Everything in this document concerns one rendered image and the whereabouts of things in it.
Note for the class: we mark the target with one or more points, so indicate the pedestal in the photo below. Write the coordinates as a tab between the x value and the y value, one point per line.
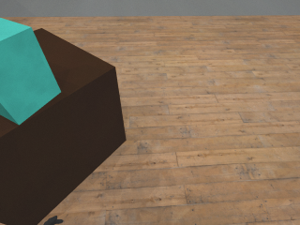
48	155

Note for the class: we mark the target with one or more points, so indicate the robot left hand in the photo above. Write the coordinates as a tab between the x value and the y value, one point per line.
53	220

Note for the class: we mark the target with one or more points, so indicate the carton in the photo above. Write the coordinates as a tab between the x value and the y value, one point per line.
26	79

